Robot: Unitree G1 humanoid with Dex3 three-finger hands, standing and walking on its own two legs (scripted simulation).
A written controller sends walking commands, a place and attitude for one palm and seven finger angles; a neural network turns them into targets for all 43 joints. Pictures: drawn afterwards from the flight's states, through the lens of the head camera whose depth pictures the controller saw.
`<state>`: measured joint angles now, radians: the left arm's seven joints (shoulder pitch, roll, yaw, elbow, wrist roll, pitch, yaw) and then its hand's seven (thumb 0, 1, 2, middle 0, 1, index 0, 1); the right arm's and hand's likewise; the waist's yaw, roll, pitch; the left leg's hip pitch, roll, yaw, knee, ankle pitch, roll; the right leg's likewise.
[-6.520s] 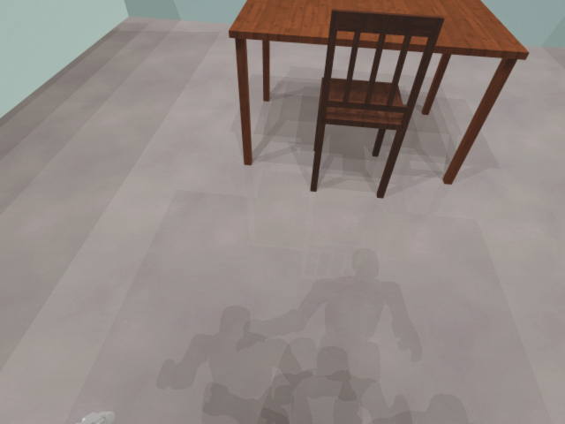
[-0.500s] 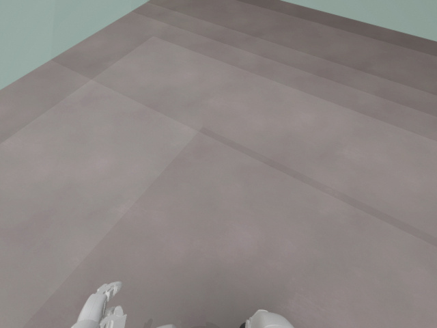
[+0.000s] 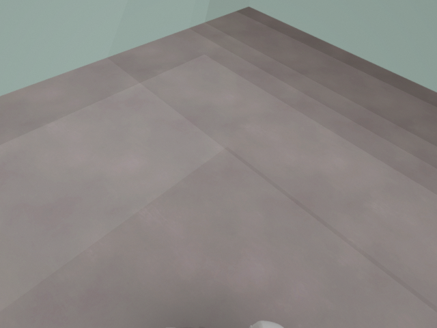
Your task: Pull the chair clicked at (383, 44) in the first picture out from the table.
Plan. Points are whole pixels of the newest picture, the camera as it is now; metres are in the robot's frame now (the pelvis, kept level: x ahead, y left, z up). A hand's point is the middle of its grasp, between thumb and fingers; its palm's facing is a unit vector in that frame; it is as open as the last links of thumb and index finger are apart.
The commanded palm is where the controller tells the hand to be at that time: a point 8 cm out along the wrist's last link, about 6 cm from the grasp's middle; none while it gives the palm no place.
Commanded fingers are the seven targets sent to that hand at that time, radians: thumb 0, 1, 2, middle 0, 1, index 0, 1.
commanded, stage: turn to face it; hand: left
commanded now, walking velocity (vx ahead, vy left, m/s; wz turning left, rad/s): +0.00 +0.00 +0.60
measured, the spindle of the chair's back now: out of the picture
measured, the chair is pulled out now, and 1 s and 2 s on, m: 0.00 0.00 0.00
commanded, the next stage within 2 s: none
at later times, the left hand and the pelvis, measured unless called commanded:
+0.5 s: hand out of the picture +0.00 +0.13 -0.14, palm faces +0.30 -0.92 -0.27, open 7.4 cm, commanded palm none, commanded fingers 0.00 0.90 0.90 -0.20 -0.30 -0.20 -0.30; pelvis -0.03 -0.08 +0.01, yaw +17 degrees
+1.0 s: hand out of the picture -0.13 +0.18 -0.16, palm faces +0.59 -0.77 -0.26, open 7.4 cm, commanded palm none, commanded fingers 0.00 0.90 0.90 -0.20 -0.30 -0.20 -0.30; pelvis -0.06 -0.04 +0.01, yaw +35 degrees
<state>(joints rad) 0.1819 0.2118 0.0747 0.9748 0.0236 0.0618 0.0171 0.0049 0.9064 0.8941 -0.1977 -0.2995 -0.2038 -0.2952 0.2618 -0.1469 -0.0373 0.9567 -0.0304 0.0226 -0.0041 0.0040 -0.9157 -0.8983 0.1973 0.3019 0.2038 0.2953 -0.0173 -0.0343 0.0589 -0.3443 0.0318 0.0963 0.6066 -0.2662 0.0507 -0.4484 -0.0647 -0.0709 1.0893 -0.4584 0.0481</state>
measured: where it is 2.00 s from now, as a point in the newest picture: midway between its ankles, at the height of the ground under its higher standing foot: outside the picture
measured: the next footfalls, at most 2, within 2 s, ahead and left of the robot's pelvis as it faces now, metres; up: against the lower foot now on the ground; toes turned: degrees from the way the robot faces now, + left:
right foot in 0.34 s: +0.04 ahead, -0.18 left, +0.00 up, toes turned +9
left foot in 0.78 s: -0.09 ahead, +0.06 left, +0.00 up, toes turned +35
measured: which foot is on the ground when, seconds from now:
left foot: down 0.00-0.34, up 0.36-0.76, down 0.78-1.00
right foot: up 0.00-0.32, down 0.34-0.78, up 0.80-1.00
